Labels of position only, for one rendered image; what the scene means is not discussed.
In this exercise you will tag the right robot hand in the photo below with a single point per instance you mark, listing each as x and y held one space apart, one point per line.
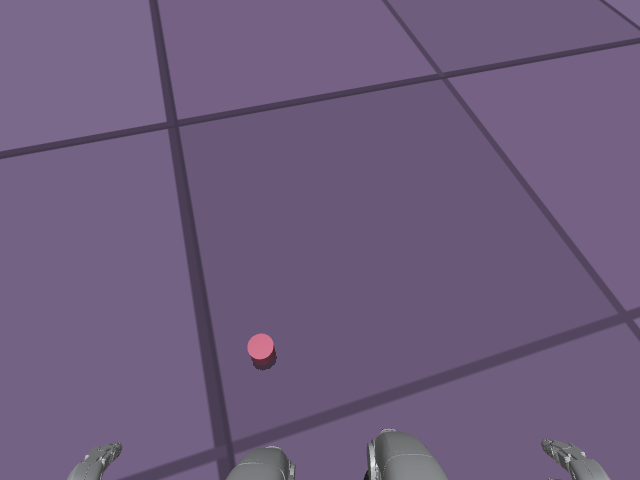
573 460

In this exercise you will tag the left robot hand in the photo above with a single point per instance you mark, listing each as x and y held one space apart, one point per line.
96 462

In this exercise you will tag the tin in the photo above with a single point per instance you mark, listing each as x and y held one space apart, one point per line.
261 349

